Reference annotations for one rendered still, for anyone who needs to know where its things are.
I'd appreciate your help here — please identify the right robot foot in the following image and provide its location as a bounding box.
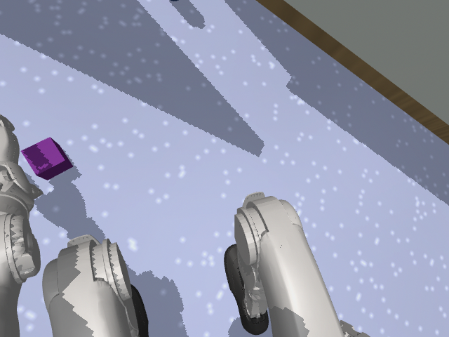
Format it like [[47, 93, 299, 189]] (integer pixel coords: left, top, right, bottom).
[[224, 244, 269, 335]]

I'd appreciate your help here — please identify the right robot hand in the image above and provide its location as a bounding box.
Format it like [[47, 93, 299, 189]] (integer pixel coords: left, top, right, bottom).
[[340, 320, 370, 337]]

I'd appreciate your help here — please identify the left robot foot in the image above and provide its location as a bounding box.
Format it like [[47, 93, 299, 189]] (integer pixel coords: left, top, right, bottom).
[[131, 284, 149, 337]]

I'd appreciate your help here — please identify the left robot arm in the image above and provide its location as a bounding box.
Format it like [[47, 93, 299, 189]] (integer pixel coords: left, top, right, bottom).
[[0, 161, 41, 337]]

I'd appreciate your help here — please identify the left robot hand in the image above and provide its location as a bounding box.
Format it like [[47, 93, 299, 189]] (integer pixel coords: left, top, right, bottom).
[[0, 114, 43, 199]]

